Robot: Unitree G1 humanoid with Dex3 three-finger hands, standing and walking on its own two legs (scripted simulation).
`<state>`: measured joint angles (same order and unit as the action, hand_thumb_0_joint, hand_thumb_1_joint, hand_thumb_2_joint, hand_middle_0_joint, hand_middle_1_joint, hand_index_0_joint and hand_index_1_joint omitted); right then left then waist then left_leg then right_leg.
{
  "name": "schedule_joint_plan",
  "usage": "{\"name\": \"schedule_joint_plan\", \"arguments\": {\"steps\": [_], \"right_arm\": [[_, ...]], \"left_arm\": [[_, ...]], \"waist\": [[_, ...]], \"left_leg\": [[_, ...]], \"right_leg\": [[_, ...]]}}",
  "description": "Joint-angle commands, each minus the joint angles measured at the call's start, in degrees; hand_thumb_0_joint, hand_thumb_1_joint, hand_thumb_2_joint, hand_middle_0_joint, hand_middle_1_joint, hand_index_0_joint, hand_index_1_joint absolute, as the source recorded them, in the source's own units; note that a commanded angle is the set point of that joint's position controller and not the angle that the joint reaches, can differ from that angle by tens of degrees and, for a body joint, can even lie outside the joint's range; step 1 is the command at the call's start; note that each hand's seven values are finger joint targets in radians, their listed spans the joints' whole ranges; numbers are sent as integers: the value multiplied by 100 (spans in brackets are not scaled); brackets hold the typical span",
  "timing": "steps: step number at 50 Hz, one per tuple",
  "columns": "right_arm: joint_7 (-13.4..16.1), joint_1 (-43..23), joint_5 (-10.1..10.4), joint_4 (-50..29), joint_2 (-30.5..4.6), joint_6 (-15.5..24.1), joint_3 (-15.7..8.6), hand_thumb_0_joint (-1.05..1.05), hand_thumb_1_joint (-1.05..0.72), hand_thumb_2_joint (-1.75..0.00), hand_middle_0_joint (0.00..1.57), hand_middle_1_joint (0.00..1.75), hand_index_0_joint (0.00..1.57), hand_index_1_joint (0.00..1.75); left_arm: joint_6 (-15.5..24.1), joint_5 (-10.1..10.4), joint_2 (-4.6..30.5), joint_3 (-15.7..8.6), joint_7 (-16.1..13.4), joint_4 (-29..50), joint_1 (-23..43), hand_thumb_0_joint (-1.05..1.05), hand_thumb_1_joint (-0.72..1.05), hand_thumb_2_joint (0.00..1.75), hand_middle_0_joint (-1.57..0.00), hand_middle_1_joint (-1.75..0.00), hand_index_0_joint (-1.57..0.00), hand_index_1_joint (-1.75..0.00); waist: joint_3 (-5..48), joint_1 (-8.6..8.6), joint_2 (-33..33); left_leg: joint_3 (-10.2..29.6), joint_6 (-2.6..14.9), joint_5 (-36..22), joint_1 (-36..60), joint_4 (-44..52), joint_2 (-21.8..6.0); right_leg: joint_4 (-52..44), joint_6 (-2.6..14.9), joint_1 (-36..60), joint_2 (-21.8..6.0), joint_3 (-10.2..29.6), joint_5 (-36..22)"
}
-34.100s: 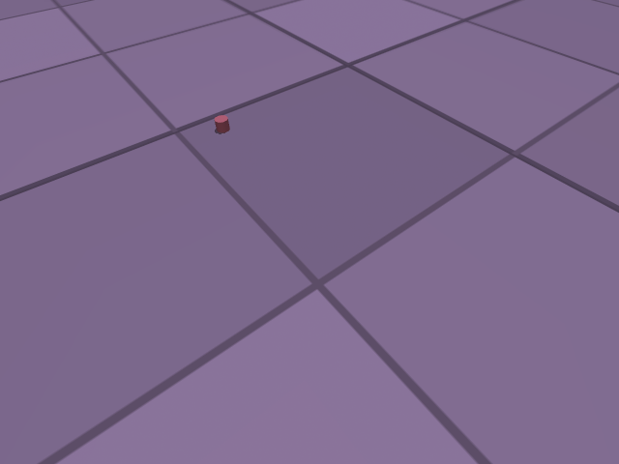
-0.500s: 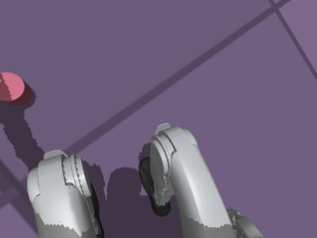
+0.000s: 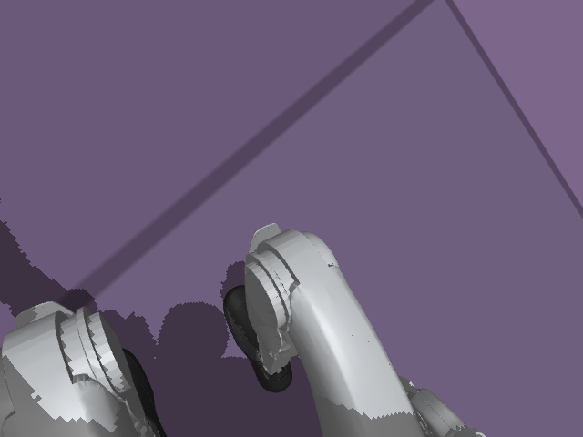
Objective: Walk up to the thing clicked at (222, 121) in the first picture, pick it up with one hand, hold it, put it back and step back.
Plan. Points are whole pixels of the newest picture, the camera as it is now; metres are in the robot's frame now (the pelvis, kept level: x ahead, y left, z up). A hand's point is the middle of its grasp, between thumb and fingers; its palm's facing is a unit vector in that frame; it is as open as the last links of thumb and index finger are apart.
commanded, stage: rest palm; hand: left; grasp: from above
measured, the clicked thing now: out of the picture +0.49 +0.31 -0.27
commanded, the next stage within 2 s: close in 0.38 s
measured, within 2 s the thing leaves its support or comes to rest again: neither
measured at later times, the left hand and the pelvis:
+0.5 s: hand out of the picture +0.47 +0.31 -0.23, palm faces -0.43 -0.14 -0.89, open 13.9 cm; pelvis +0.00 +0.00 +0.00, yaw -2 degrees
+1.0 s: hand out of the picture +0.48 +0.31 -0.25, palm faces -0.43 -0.15 -0.89, open 11.9 cm; pelvis +0.00 +0.00 +0.00, yaw -2 degrees
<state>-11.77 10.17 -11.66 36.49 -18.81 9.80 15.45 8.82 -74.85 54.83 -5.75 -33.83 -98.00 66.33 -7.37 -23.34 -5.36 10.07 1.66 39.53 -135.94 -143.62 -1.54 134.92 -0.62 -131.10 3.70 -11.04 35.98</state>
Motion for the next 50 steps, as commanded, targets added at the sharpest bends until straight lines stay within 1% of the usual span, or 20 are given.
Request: {"name": "schedule_joint_plan", "arguments": {"steps": [1,3,4,5,8,13,21,23,27,28,29,30,32,33,34,35,37,42,47,50], "right_arm": [[36,1247,8,64,-1829,149,-527,0,-90,-90,20,30,20,30],[26,1351,11,118,-1865,134,-525,0,-90,-90,20,30,20,30],[24,1236,33,22,-1781,136,-503,0,-90,-90,20,30,20,30],[44,1304,39,102,-1840,110,-511,0,-90,-90,20,30,20,30],[48,1340,24,51,-1878,81,-450,0,-90,-90,20,30,20,30],[47,1393,-27,125,-1794,-7,-389,0,-90,-90,20,30,20,30],[3,1135,-105,155,-1904,9,-389,0,-90,-90,20,30,20,30],[-59,1139,-135,123,-1911,65,-363,0,-90,-90,20,30,20,30],[-100,986,-130,61,-1989,209,-381,0,-89,-90,20,30,20,30],[-137,1023,-153,81,-1972,251,-344,0,-89,-90,20,30,20,30],[-167,954,-147,12,-2029,325,-359,0,-89,-90,20,30,20,30],[-167,972,-147,65,-2033,347,-353,0,-90,-90,20,30,20,30],[-191,984,-137,-3,-2076,415,-373,0,-90,-90,20,30,20,30],[-170,1022,-141,63,-2044,390,-302,0,-90,-90,20,30,20,30],[-187,1026,-130,4,-2095,426,-348,0,-90,-90,20,30,20,30],[-180,1045,-116,70,-2060,420,-319,0,-90,-90,20,30,20,30],[-198,972,-126,24,-2053,466,-284,0,-90,-90,20,30,20,30],[-185,1013,-100,80,-2045,457,-260,0,-90,-90,20,30,20,30],[-182,1045,-102,61,-2013,398,-147,0,-90,-90,20,30,20,30],[-129,1063,-77,46,-2026,347,-187,0,-90,-90,20,30,20,30]], "left_arm": [[-191,275,1509,-206,-17,541,1406,0,-55,99,-7,-100,-6,-101],[-191,380,1684,-375,124,579,1225,0,-54,100,-7,-100,-6,-101],[-166,470,1512,-215,227,729,1275,0,-56,99,-7,-100,-6,-100],[-136,512,1784,-393,268,811,1193,0,-58,101,-7,-99,-5,-101],[14,504,1694,-327,475,869,1149,0,-58,102,-7,-99,-5,-101],[336,427,1616,-185,503,1111,1037,0,-56,105,-8,-102,-6,-103],[570,132,1561,-17,63,1055,1210,0,-52,110,-10,-102,-8,-105],[522,12,1399,81,-44,721,1260,0,-51,111,-11,-103,-9,-105],[395,-36,1280,196,-258,514,1348,0,-34,101,-20,-103,-21,-103],[355,-29,1350,80,-295,396,1280,0,-31,99,-21,-104,-22,-103],[321,-20,1193,260,-303,409,1357,0,-30,96,-20,-104,-22,-103],[288,58,1398,62,-352,302,1318,0,-29,92,-20,-103,-22,-101],[221,84,1369,92,-327,374,1436,0,-28,85,-21,-100,-24,-97],[186,87,1599,18,-363,318,1386,0,-26,86,-23,-100,-25,-97],[155,116,1497,69,-330,382,1407,0,-25,83,-23,-100,-26,-97],[148,193,1697,-67,-363,507,1501,0,-26,84,-22,-101,-25,-97],[90,260,1618,-18,-322,386,1412,0,-25,84,-23,-101,-26,-97],[66,318,1942,-164,-277,716,1484,0,-19,80,-27,-99,-31,-95],[84,415,1899,-132,-147,496,1256,0,-13,80,-33,-95,-36,-92],[165,443,2078,-174,-83,725,1107,0,-10,80,-36,-94,-38,-91]], "waist": [[3868,-145,2688],[3893,-148,2581],[3901,-100,2623],[3982,-79,2548],[3657,-203,2471],[3810,-210,2692],[3578,-178,3296],[3196,-340,3074],[3046,-360,2980],[3000,-385,2819],[2930,-399,2904],[2995,-371,2753],[3069,-411,2727],[3240,-416,2719],[3230,-414,2786],[3453,-354,2884],[3348,-376,2770],[3758,-287,3182],[3399,-380,2833],[3545,-274,2737]], "left_leg": [[-338,55,-988,2716,1339,-4],[-275,46,-1117,2688,1359,-13],[-286,59,-1083,2612,1348,-14],[-251,54,-1157,2662,1365,-17],[-248,35,-1181,2556,1234,-5],[-201,-20,-1571,2876,1205,-46],[51,-193,-1343,3404,1513,-118],[48,-156,-1157,3135,1489,-118],[28,-129,-1008,3048,1504,-112],[77,-131,-1053,3019,1479,-118],[40,-119,-970,2941,1470,-96],[92,-122,-913,2942,1511,-115],[42,-87,-951,2933,1421,-115],[26,-88,-959,2958,1488,-124],[-9,-77,-975,2957,1422,-99],[19,-97,-1098,3075,1451,-133],[9,-74,-999,2934,1387,-132],[-18,-108,-1391,3220,1317,-148],[-86,-25,-1322,2762,1195,-121],[-132,8,-1289,2707,1219,-131]], "right_leg": [[-1254,209,2369,156,-173,-1166],[-1226,206,2528,146,-215,-1250],[-1259,211,2602,171,-174,-1241],[-1286,205,2691,160,-217,-1292],[-1314,244,2566,146,-252,-1254],[-1290,208,2894,197,-295,-1649],[-1083,280,2118,214,-533,-1327],[-1089,244,1964,220,-553,-1260],[-1133,232,1878,241,-517,-1204],[-1097,206,1842,214,-549,-1238],[-1105,205,1815,209,-513,-1185],[-1127,202,1856,213,-542,-1132],[-1174,172,1936,198,-488,-1200],[-1231,184,2251,252,-481,-1235],[-1185,178,2170,215,-442,-1257],[-1220,186,2349,236,-452,-1331],[-1196,180,2310,238,-439,-1286],[-1155,205,2561,239,-423,-1563],[-1265,187,2697,260,-405,-1551],[-1372,147,3024,293,-352,-1577]]}}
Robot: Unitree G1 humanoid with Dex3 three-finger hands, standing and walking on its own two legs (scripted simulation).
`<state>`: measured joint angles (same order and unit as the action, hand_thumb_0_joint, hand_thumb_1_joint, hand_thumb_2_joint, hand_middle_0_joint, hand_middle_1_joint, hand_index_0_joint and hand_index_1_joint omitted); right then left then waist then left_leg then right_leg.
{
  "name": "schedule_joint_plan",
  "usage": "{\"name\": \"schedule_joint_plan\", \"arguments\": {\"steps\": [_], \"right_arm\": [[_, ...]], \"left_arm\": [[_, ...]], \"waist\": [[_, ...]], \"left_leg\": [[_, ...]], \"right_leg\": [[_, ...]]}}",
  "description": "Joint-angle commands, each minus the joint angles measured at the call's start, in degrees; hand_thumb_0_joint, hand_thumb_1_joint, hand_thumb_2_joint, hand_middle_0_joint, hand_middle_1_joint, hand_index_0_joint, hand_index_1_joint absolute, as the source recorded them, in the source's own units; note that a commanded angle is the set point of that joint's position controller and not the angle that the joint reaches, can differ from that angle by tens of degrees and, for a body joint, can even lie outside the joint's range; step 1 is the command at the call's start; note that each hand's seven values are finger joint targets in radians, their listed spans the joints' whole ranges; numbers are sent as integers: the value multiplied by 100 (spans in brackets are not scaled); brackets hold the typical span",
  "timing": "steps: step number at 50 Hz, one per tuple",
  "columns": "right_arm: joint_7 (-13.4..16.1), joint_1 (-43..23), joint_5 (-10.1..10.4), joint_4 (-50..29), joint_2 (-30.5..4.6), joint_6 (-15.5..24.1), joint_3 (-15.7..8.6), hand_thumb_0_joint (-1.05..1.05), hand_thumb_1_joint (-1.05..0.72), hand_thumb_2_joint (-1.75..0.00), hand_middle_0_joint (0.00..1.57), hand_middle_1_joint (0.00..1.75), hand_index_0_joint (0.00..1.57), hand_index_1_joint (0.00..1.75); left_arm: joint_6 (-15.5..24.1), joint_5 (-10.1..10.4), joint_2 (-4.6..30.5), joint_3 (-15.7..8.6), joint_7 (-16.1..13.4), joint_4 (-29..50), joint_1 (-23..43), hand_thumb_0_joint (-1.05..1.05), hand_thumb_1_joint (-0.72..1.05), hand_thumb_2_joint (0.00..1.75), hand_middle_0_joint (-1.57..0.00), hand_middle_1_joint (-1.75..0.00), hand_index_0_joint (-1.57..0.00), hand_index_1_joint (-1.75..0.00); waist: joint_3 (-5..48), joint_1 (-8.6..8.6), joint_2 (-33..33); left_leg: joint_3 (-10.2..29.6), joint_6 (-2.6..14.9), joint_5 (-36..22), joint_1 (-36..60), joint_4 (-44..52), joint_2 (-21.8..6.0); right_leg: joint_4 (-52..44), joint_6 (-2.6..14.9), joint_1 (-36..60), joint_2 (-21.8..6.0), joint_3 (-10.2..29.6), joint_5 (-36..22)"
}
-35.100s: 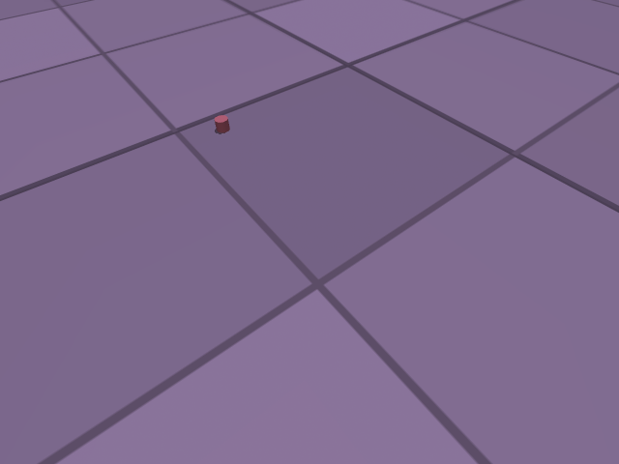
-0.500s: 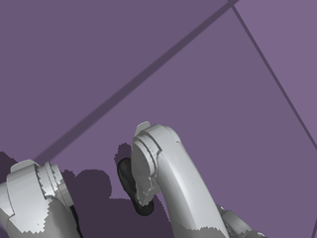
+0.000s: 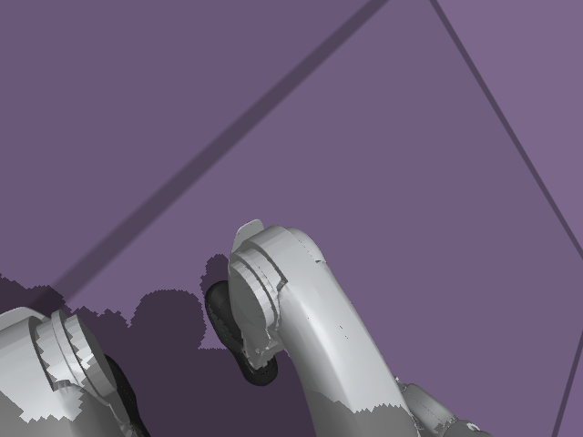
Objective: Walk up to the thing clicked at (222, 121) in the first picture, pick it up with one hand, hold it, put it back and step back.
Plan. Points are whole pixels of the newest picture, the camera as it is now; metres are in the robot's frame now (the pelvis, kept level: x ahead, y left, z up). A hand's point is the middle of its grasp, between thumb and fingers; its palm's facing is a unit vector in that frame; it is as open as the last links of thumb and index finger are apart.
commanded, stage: close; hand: left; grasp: from above
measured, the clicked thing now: out of the picture +0.48 +0.32 -0.28
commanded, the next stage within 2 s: settle in 1.02 s
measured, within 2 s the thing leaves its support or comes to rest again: leaves its support in 1.42 s
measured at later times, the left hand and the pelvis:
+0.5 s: hand out of the picture +0.46 +0.33 -0.24, palm faces -0.42 -0.14 -0.89, open 10.5 cm; pelvis +0.00 +0.00 +0.00, yaw +0 degrees
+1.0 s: hand out of the picture +0.46 +0.33 -0.24, palm faces -0.42 -0.15 -0.89, open 10.3 cm; pelvis -0.01 +0.00 +0.01, yaw +0 degrees
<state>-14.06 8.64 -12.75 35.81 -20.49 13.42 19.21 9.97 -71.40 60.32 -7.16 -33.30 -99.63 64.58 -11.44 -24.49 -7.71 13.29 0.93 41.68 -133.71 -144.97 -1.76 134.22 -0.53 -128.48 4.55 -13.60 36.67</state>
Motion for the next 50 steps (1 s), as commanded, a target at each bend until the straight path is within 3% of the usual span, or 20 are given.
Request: {"name": "schedule_joint_plan", "arguments": {"steps": [1,2,4,5,6,7,9,11,14,20,22,26,27,29,35,38,41,46,48,50], "right_arm": [[112,1236,25,106,-1886,-28,-577,0,-90,-90,20,30,20,30],[101,1186,48,108,-1846,-18,-589,0,-90,-90,20,30,20,30],[103,1192,29,128,-1859,-44,-563,0,-90,-90,20,30,20,30],[87,1169,48,13,-1866,-18,-588,0,-90,-90,20,30,20,30],[95,1265,36,140,-1849,-51,-554,0,-90,-90,20,30,20,30],[119,1206,49,106,-1937,-48,-619,0,-90,-90,20,30,20,30],[126,1170,58,149,-1920,-57,-611,0,-90,-90,20,30,20,30],[78,1162,6,125,-1837,-49,-522,0,-90,-90,20,30,20,30],[136,1093,17,93,-1917,-34,-565,0,-90,-90,20,30,20,30],[93,1072,-30,59,-1915,56,-511,0,-90,-90,20,30,20,30],[83,1079,-27,70,-1946,78,-520,0,-90,-90,20,30,20,30],[97,1066,-36,17,-1971,98,-512,0,-90,-90,20,30,20,30],[107,1033,-10,74,-1989,113,-539,0,-90,-90,20,30,20,30],[112,1002,-14,-10,-2002,141,-557,0,-90,-90,20,30,20,30],[90,1196,14,58,-1978,134,-515,0,-90,-90,20,30,20,30],[93,1116,2,28,-1977,130,-477,0,-90,-90,20,30,20,30],[134,1079,22,5,-1970,105,-451,0,-90,-90,20,30,20,30],[139,1125,13,43,-1927,77,-404,0,-90,-90,20,30,20,30],[136,1162,11,11,-1961,80,-425,0,-90,-90,20,30,20,30],[147,1094,17,-14,-1976,78,-421,0,-90,-90,20,30,20,30]], "left_arm": [[63,80,1554,-32,-134,958,1328,0,-9,79,-36,-95,-39,-91],[81,105,1386,49,-114,988,1385,0,-9,81,-36,-95,-39,-92],[121,104,1366,65,-119,731,1202,0,-9,79,-35,-95,-39,-92],[157,91,1096,267,-75,925,1421,0,-7,78,-37,-93,-41,-90],[174,95,1372,47,-122,932,1373,0,-4,77,-38,-93,-42,-89],[195,40,1435,57,-157,1094,1472,0,-2,78,-41,-92,-44,-89],[214,28,1364,59,-197,845,1379,0,-2,78,-42,-91,-45,-88],[214,-46,1067,223,-199,546,1313,0,2,80,-43,-93,-46,-90],[221,-107,1225,224,-294,577,1411,0,7,76,-48,-90,-51,-87],[182,-151,1054,345,-389,503,1428,0,18,76,-55,-92,-59,-88],[159,-171,1156,287,-425,567,1500,0,23,76,-58,-91,-62,-87],[85,-92,1140,297,-462,446,1430,0,28,75,-63,-89,-66,-85],[98,-79,1219,276,-479,557,1584,0,28,75,-63,-89,-67,-85],[63,-35,1064,411,-457,493,1571,0,29,73,-64,-88,-68,-85],[44,28,1258,225,-409,526,1574,0,37,74,-70,-88,-74,-84],[42,89,1165,323,-356,365,1485,0,39,72,-71,-87,-75,-83],[65,107,1319,265,-355,391,1514,0,43,73,-75,-86,-79,-83],[81,120,1244,311,-304,425,1369,0,48,77,-79,-88,-82,-84],[94,116,1153,391,-262,411,1382,0,53,78,-82,-88,-86,-84],[111,115,1214,407,-250,474,1456,0,55,77,-85,-87,-88,-83]], "waist": [[4099,-132,3090],[4062,-109,3171],[3860,-205,3014],[3793,-290,3040],[3930,-259,3006],[4014,-167,3198],[3861,-162,3193],[3506,-322,3067],[3422,-275,3057],[3405,-374,3071],[3521,-355,3091],[3420,-380,2913],[3484,-318,3059],[3411,-378,3013],[3573,-368,3002],[3478,-409,2906],[3434,-338,2862],[3552,-337,2938],[3406,-413,2965],[3377,-370,2936]], "left_leg": [[-443,61,-1562,2581,1402,-110],[-397,26,-1568,2670,1411,-110],[-358,35,-1400,2527,1432,-130],[-327,43,-1371,2570,1412,-117],[-287,22,-1477,2686,1472,-135],[-276,-9,-1456,2795,1500,-130],[-219,-43,-1384,2812,1560,-151],[-214,-30,-1286,2624,1524,-147],[-260,-17,-1062,2608,1612,-137],[-188,-55,-1231,2769,1610,-164],[-176,-62,-1330,2865,1621,-170],[-255,-15,-1146,2635,1584,-156],[-252,-25,-1111,2651,1585,-158],[-273,-15,-959,2614,1607,-148],[-234,-10,-1254,2672,1587,-161],[-234,-1,-1155,2586,1573,-168],[-259,10,-1010,2458,1592,-156],[-252,-11,-1325,2632,1558,-162],[-233,-19,-1234,2639,1612,-162],[-235,-3,-1095,2544,1584,-159]], "right_leg": [[-1266,157,2834,215,-97,-1693],[-1185,198,2569,192,-139,-1625],[-1232,184,2558,232,-180,-1494],[-1214,180,2369,209,-199,-1464],[-1220,174,2528,207,-240,-1543],[-1177,204,2349,200,-242,-1495],[-1118,218,2189,199,-279,-1422],[-1100,203,2066,199,-303,-1360],[-1216,207,2039,207,-269,-1204],[-1132,177,2033,187,-311,-1381],[-1134,173,2036,177,-309,-1443],[-1260,158,2167,210,-263,-1359],[-1233,169,2077,190,-253,-1300],[-1272,175,2096,212,-244,-1199],[-1247,160,2254,181,-245,-1407],[-1270,160,2248,206,-250,-1344],[-1327,162,2272,202,-234,-1240],[-1285,159,2376,213,-259,-1486],[-1279,170,2294,207,-272,-1393],[-1300,173,2250,209,-254,-1300]]}}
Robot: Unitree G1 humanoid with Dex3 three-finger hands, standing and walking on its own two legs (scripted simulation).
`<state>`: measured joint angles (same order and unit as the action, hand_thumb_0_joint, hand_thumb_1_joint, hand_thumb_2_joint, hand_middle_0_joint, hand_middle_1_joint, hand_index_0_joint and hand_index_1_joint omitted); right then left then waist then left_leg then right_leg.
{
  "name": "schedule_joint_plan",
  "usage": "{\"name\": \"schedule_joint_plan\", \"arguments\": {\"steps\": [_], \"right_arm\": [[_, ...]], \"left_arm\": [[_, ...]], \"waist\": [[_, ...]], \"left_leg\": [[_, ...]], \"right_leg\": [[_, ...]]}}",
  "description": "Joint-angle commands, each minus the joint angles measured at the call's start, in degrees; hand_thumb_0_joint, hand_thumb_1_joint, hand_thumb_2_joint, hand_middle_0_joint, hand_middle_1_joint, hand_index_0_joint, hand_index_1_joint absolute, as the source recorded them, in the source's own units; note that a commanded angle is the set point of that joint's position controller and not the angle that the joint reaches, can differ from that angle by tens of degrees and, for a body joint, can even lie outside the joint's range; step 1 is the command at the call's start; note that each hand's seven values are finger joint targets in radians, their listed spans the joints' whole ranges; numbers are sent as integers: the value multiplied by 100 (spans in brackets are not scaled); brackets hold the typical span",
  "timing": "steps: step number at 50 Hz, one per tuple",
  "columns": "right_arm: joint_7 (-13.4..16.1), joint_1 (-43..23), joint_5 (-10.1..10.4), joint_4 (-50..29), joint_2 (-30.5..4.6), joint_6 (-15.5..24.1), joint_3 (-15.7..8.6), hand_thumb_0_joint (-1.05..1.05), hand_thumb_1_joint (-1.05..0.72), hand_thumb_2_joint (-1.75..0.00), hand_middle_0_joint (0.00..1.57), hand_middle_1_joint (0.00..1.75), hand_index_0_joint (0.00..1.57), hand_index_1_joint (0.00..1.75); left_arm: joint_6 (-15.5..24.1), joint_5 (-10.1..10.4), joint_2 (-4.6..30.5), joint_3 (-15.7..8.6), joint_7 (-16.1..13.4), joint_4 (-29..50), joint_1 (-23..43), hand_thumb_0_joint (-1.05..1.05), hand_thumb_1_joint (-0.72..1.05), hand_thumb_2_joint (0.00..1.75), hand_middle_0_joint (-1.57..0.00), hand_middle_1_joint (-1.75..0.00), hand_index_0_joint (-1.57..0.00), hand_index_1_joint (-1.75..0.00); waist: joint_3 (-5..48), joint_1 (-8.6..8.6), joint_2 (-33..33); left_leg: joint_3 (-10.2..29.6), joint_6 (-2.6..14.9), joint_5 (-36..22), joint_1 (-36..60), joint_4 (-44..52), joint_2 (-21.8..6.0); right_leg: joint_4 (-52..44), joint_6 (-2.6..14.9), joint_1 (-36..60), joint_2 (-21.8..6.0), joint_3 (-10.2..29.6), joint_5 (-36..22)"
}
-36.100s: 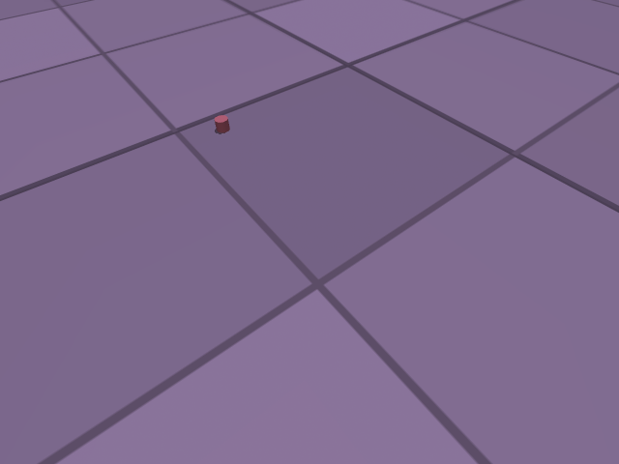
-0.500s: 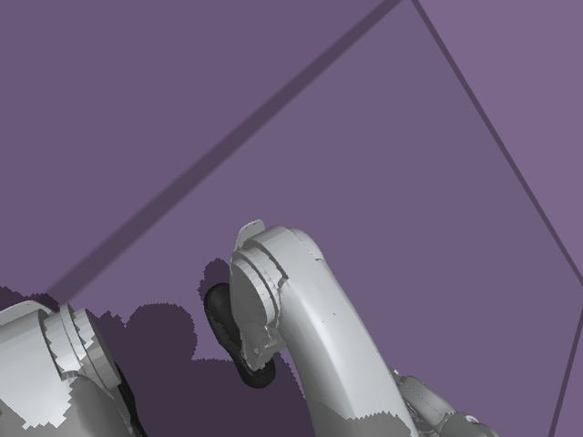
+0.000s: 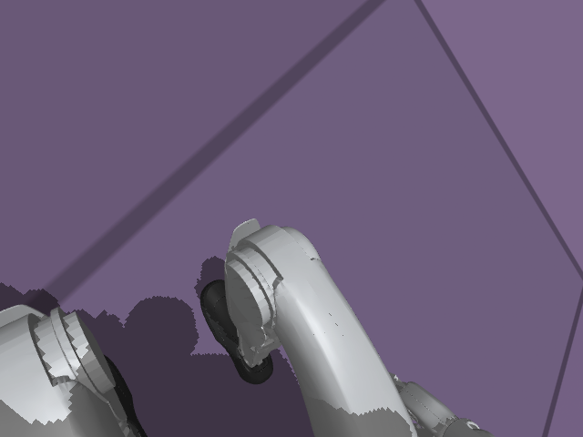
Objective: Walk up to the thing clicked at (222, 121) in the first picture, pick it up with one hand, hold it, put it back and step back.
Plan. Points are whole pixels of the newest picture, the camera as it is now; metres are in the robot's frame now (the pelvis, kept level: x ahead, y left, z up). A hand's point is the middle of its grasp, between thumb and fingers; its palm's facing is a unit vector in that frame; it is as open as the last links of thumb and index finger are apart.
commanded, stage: close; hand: left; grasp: from above
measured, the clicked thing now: out of the picture +0.48 +0.33 -0.28
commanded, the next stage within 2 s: settle in 0.02 s
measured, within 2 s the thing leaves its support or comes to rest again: leaves its support in 0.42 s
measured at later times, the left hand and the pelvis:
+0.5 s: hand out of the picture +0.48 +0.34 -0.23, palm faces -0.38 -0.15 -0.91, open 10.2 cm; pelvis +0.00 +0.00 +0.00, yaw +0 degrees
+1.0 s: hand out of the picture +0.46 +0.34 -0.14, palm faces -0.42 -0.11 -0.90, open 10.1 cm; pelvis +0.00 -0.01 +0.02, yaw +5 degrees
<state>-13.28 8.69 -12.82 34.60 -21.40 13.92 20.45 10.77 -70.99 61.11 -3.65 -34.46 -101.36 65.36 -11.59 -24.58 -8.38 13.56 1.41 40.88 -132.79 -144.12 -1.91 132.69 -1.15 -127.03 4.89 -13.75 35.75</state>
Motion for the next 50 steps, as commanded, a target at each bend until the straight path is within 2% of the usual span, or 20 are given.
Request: {"name": "schedule_joint_plan", "arguments": {"steps": [1,4,6,8,13,15,18,23,25,27,29,30,31,32,33,36,37,38,42,50], "right_arm": [[80,1118,18,114,-1870,28,-532,0,-90,-90,20,30,20,30],[90,1092,25,115,-1884,9,-520,0,-90,-90,20,30,20,30],[93,1121,8,110,-1855,-19,-502,0,-90,-90,20,30,20,30],[83,1109,8,80,-1868,-7,-512,0,-92,-91,20,30,20,30],[82,1166,39,163,-1874,-26,-581,0,-92,-91,20,30,20,30],[63,1229,25,180,-1844,-42,-602,0,-92,-91,20,30,20,30],[58,1271,51,176,-1849,-74,-741,0,-92,-91,20,30,20,30],[14,1331,84,172,-1820,-162,-962,0,-91,-91,20,30,20,30],[-17,1176,145,120,-1656,-155,-1015,0,-91,-91,20,30,20,30],[-38,1262,209,195,-1629,-184,-1095,0,-91,-91,20,30,20,30],[-40,1315,269,201,-1616,-251,-1201,0,-91,-91,20,30,20,30],[-59,1309,291,223,-1559,-283,-1228,0,-91,-90,20,30,20,30],[-78,1396,308,289,-1524,-315,-1264,0,-91,-90,20,30,20,30],[-78,1390,335,284,-1505,-352,-1309,0,-91,-90,20,30,20,30],[-80,1397,368,350,-1416,-392,-1291,0,-91,-90,20,30,20,30],[-55,1395,451,318,-1371,-477,-1394,0,-91,-90,20,30,20,30],[-41,1430,481,322,-1403,-496,-1426,0,-91,-90,20,30,20,30],[-15,1406,498,344,-1377,-529,-1477,0,-91,-90,20,30,20,30],[67,1411,564,289,-1324,-656,-1537,0,-91,-91,20,30,20,30],[300,1411,590,274,-1163,-882,-1625,0,-91,-91,20,30,20,30]], "left_arm": [[22,93,1150,37,-126,563,1324,0,57,77,-87,-86,-90,-83],[42,67,1243,4,-135,634,1341,0,61,77,-89,-86,-92,-82],[49,68,1197,2,-148,720,1434,0,62,79,-90,-87,-93,-84],[32,62,1083,105,-110,595,1290,0,54,80,-91,-84,-94,-81],[-60,45,1346,-135,-44,1084,1554,0,59,80,-96,-82,-98,-79],[-94,97,1169,-51,25,995,1380,0,61,79,-98,-80,-101,-78],[-130,66,1475,-341,77,1667,1522,0,66,82,-102,-79,-104,-78],[-200,70,1360,-544,248,2171,1371,0,74,86,-107,-81,-109,-80],[-237,213,849,-235,356,2510,1383,0,75,85,-109,-80,-110,-78],[-323,215,728,-136,487,2542,1228,0,77,86,-110,-79,-111,-78],[-388,254,880,-305,567,2785,1115,0,79,83,-110,-79,-112,-77],[-419,318,713,-219,637,2816,1056,0,79,82,-110,-79,-112,-77],[-481,335,433,-121,708,2701,1036,0,80,82,-110,-79,-113,-77],[-500,391,414,-146,756,2827,1062,0,81,81,-110,-79,-113,-76],[-535,426,80,66,831,2671,1070,0,80,81,-110,-80,-113,-77],[-592,479,-36,109,1004,2682,990,0,77,80,-108,-79,-111,-77],[-595,486,-59,114,1086,2797,1126,0,78,80,-110,-78,-112,-76],[-601,487,-85,137,1141,2882,1080,0,79,80,-111,-77,-113,-75],[-558,455,-257,179,1304,3075,1387,0,76,83,-110,-78,-111,-77],[-501,379,-141,113,1489,3293,1651,0,72,86,-109,-75,-109,-75]], "waist": [[3376,-358,2927],[3367,-306,3069],[3556,-347,3038],[3349,-402,3019],[3859,-242,3445],[3683,-355,3331],[4233,-69,3858],[4504,34,3911],[4702,161,4054],[4696,240,3908],[5007,371,3845],[5079,431,3778],[4962,336,3605],[5060,363,3525],[4865,342,3456],[4778,425,3137],[4709,374,3110],[4768,490,3140],[4862,449,3153],[5270,616,3150]], "left_leg": [[-274,-43,-947,2420,1518,-139],[-211,-83,-927,2515,1596,-151],[-238,-66,-1035,2527,1549,-155],[-235,-68,-974,2489,1585,-144],[-225,-128,-1422,2911,1532,-165],[-306,-87,-1374,2744,1515,-153],[-316,-171,-1659,3219,1595,-148],[-417,-156,-1642,3177,1556,-96],[-447,-163,-1581,3290,1694,-87],[-494,-119,-1600,3167,1678,-62],[-591,-75,-1684,3013,1652,-30],[-604,-71,-1712,2984,1693,-44],[-624,-47,-1735,2890,1651,-19],[-620,-36,-1759,2897,1694,-32],[-647,-17,-1533,2668,1726,-7],[-645,12,-1213,2488,1862,25],[-624,6,-1134,2553,1933,48],[-634,-8,-1159,2662,1974,43],[-592,-47,-1182,2839,2126,92],[-881,-15,-1195,2951,2162,191]], "right_leg": [[-1179,228,2133,180,-243,-1143],[-1125,250,2030,154,-273,-1088],[-1152,232,2201,176,-281,-1210],[-1140,235,2100,180,-279,-1170],[-1073,277,2072,139,-251,-1451],[-1150,238,2235,166,-223,-1483],[-1055,314,2216,133,-214,-1590],[-1119,365,2152,121,-181,-1519],[-1133,369,2133,112,-138,-1478],[-1177,350,2029,124,-98,-1501],[-1201,338,2260,125,-17,-1651],[-1190,340,2294,133,9,-1648],[-1245,322,2218,120,10,-1709],[-1241,311,2237,139,20,-1726],[-1282,318,2153,143,51,-1558],[-1337,329,2048,133,104,-1242],[-1337,334,1909,89,104,-1160],[-1334,345,1892,84,116,-1156],[-1303,387,1717,20,133,-1133],[-1504,398,1979,-30,355,-1066]]}}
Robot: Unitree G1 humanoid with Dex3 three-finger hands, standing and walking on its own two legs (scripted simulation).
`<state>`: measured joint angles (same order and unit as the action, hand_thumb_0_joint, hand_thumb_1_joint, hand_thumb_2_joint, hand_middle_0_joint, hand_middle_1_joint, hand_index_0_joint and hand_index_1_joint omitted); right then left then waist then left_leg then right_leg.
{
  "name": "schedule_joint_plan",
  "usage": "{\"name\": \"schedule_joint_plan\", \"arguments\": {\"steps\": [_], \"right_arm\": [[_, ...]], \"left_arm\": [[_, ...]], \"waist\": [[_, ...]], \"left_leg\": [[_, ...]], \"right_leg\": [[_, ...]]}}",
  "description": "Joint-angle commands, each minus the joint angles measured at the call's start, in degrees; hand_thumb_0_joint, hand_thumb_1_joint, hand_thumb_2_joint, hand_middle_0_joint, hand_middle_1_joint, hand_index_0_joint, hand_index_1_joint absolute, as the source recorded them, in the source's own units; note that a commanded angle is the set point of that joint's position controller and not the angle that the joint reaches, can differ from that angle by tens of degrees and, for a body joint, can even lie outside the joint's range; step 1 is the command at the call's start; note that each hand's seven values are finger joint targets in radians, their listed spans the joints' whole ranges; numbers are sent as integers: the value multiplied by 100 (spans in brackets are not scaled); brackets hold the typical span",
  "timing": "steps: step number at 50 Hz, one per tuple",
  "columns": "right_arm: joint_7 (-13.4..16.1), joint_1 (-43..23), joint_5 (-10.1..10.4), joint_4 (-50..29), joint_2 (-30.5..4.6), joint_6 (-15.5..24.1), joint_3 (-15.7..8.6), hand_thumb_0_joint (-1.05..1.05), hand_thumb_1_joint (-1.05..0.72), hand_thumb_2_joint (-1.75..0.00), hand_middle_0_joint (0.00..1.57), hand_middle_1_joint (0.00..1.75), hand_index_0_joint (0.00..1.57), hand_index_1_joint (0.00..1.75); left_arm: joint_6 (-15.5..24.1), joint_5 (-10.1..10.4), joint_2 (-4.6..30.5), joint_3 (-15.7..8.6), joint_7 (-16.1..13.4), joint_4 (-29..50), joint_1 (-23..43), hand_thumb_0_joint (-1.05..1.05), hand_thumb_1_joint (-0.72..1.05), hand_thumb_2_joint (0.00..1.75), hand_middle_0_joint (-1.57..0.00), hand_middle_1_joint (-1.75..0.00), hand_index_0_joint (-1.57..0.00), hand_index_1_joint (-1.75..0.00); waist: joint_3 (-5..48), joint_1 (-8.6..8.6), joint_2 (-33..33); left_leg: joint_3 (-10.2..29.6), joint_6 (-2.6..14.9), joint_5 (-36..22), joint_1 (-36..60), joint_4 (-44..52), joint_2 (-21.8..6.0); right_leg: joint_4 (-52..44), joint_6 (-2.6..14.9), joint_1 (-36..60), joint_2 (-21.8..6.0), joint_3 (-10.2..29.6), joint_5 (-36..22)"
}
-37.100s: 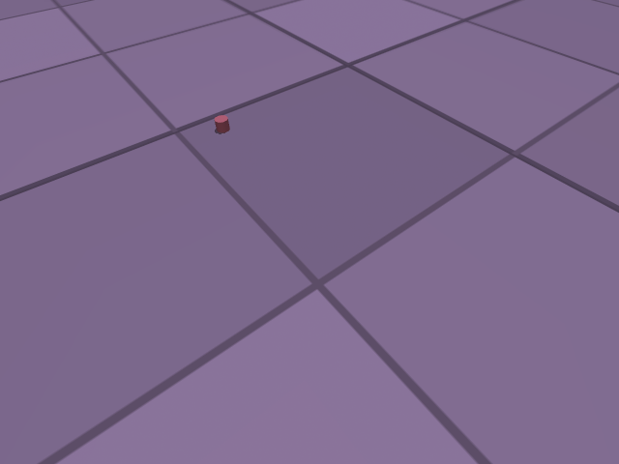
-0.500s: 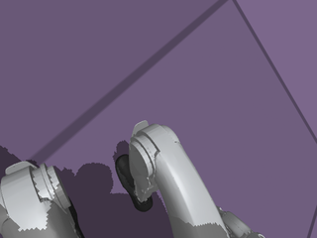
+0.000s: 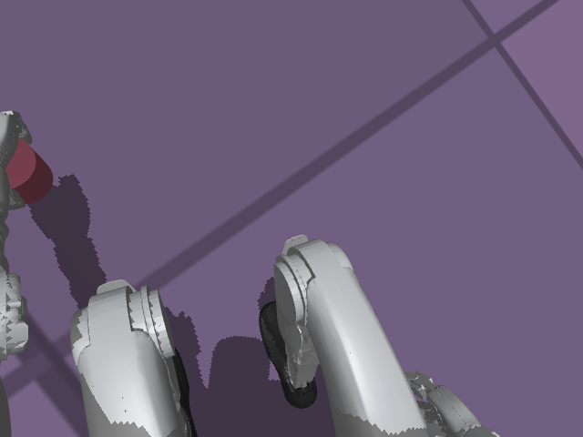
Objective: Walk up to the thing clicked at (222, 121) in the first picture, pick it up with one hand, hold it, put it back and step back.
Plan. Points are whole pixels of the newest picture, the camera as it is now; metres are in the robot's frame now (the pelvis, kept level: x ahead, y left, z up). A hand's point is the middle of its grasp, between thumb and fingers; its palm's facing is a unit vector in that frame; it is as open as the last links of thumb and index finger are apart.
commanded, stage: settle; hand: left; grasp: from above
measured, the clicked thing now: (12, 171) +0.50 +0.30 -0.20
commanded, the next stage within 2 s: lift in 0.12 s
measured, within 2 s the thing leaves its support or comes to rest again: neither
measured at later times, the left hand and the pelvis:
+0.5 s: hand out of the picture +0.47 +0.30 -0.10, palm faces -0.45 -0.10 -0.89, open 10.1 cm; pelvis +0.00 +0.00 +0.04, yaw +2 degrees
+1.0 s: hand out of the picture +0.40 +0.31 +0.07, palm faces -0.42 -0.12 -0.90, open 10.2 cm; pelvis +0.00 +0.00 +0.17, yaw +7 degrees
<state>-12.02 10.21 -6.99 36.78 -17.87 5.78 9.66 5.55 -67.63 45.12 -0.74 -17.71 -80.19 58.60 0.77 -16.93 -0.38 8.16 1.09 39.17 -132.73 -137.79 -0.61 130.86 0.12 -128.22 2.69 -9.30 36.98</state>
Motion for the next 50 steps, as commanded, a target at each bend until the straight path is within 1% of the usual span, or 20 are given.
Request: {"name": "schedule_joint_plan", "arguments": {"steps": [1,7,9,10,11,12,13,15,18,20,23,26,29,30,33,36,38,44,48,50], "right_arm": [[194,1271,11,34,-1487,-95,-564,0,-91,-90,20,30,20,30],[351,1370,22,30,-1421,-234,-616,0,-91,-90,20,30,20,30],[399,1378,34,31,-1425,-272,-630,0,-91,-90,20,30,20,30],[408,1377,46,24,-1396,-295,-624,0,-94,-91,20,30,20,30],[441,1380,62,37,-1414,-316,-644,0,-89,-89,20,30,20,30],[454,1381,82,7,-1431,-344,-664,0,-94,-91,20,30,20,30],[473,1406,102,-3,-1414,-365,-681,0,-89,-89,20,30,20,30],[507,1429,135,-12,-1413,-418,-746,0,-92,-91,20,30,20,30],[548,1473,205,-46,-1377,-501,-833,0,-92,-91,20,30,20,30],[588,1485,242,-80,-1381,-557,-908,0,-92,-91,20,30,20,30],[654,1495,305,-88,-1326,-630,-982,0,-92,-91,20,30,20,30],[707,1493,392,-101,-1292,-677,-1097,0,-92,-91,20,30,20,30],[769,1474,476,-145,-1205,-724,-1156,0,-92,-91,20,30,20,30],[784,1472,487,-146,-1198,-735,-1163,0,-92,-91,20,30,20,30],[860,1390,550,-214,-1123,-745,-1196,0,-91,-91,20,30,20,30],[922,1319,595,-255,-1066,-753,-1230,0,-91,-91,20,30,20,30],[975,1279,639,-260,-1031,-744,-1232,0,-91,-90,20,30,20,30],[1144,1117,736,-298,-899,-750,-1264,0,-91,-90,20,30,20,30],[1225,1015,789,-309,-812,-748,-1292,0,-91,-90,20,30,20,30],[1269,967,815,-305,-792,-756,-1306,0,-91,-90,20,30,20,30]], "left_arm": [[16,40,1499,-219,-168,1160,2259,0,73,85,-109,-75,-109,-75],[34,83,1539,-262,-18,1249,2320,0,72,86,-109,-73,-109,-73],[39,79,1541,-264,40,1188,2157,0,72,89,-109,-73,-108,-74],[50,100,1565,-262,65,1302,2203,0,69,81,-107,-77,-109,-75],[52,86,1548,-297,75,1311,2148,0,62,83,-99,-69,-101,-67],[47,74,1622,-329,108,1260,2048,0,63,75,-101,-75,-103,-73],[37,119,1524,-291,156,1349,2015,0,56,80,-94,-67,-95,-66],[21,111,1460,-253,264,1405,1937,0,65,74,-99,-75,-102,-72],[-37,272,1505,-345,414,1749,1876,0,68,76,-101,-76,-104,-73],[-49,385,1368,-302,519,1984,1870,0,68,80,-102,-76,-104,-74],[-85,382,1371,-316,603,2239,1606,0,68,78,-101,-76,-104,-73],[-95,484,1127,-238,701,2687,1533,0,67,78,-101,-73,-103,-71],[-126,592,961,-177,793,2969,1398,0,63,81,-98,-76,-100,-74],[-162,573,938,-181,823,2737,983,0,64,79,-98,-76,-100,-74],[-163,750,754,-91,902,3245,1039,0,62,82,-97,-79,-99,-77],[-208,891,475,24,974,3415,694,0,63,84,-96,-81,-98,-78],[-222,947,506,-11,971,3689,630,0,60,86,-93,-83,-95,-81],[-336,969,424,-7,895,4101,236,0,59,86,-93,-83,-95,-81],[-502,1024,112,73,890,4125,-214,0,58,89,-93,-84,-95,-82],[-574,1035,154,2,927,4075,-671,0,55,88,-91,-83,-93,-82]], "waist": [[4150,-136,2246],[4127,-142,1999],[4145,-90,1931],[4308,-62,1965],[4298,-3,2015],[4306,21,1974],[4375,58,1987],[4468,73,2009],[4659,230,2131],[4692,235,2058],[4788,386,1965],[4888,474,2160],[4873,492,1978],[4728,555,1740],[4738,564,1662],[4766,639,1548],[4840,692,1629],[4635,820,1461],[4522,848,1226],[4353,956,1119]], "left_leg": [[-365,31,-1064,2946,1541,66],[-476,87,-1037,2784,1555,78],[-475,84,-978,2809,1607,86],[-465,80,-1018,2872,1632,73],[-479,76,-1025,2866,1694,97],[-459,76,-1039,2893,1733,98],[-471,69,-1059,2992,1789,105],[-479,65,-1160,3159,1855,98],[-519,68,-1226,3377,2068,105],[-528,69,-1166,3471,2155,113],[-562,80,-1228,3646,2313,119],[-496,44,-1208,4040,2650,125],[-476,85,-1006,4151,2921,106],[-438,97,-928,4159,3031,97],[-419,122,-711,4328,3327,81],[-347,110,-692,4700,3676,55],[-331,103,-881,4993,3870,45],[-383,93,-823,5570,4532,55],[-410,110,-999,6139,5013,56],[-445,103,-1060,6350,5299,63]], "right_leg": [[-1354,262,2246,199,-62,-1222],[-1597,239,2494,172,77,-1156],[-1632,253,2497,167,72,-1060],[-1606,258,2594,180,104,-1078],[-1614,261,2505,157,70,-1098],[-1622,277,2518,161,48,-1093],[-1647,289,2514,150,53,-1106],[-1686,293,2534,148,60,-1206],[-1790,287,2651,122,106,-1256],[-1911,307,2637,104,135,-1173],[-2040,307,2747,100,202,-1207],[-2152,340,2640,49,231,-1158],[-2389,297,2762,43,278,-1047],[-2465,280,2820,45,276,-994],[-2713,250,3036,40,339,-881],[-2932,220,3331,47,345,-931],[-3063,198,3512,28,372,-1069],[-3720,170,4176,37,457,-1015],[-4298,134,4750,13,515,-1132],[-4594,123,5089,15,546,-1123]]}}
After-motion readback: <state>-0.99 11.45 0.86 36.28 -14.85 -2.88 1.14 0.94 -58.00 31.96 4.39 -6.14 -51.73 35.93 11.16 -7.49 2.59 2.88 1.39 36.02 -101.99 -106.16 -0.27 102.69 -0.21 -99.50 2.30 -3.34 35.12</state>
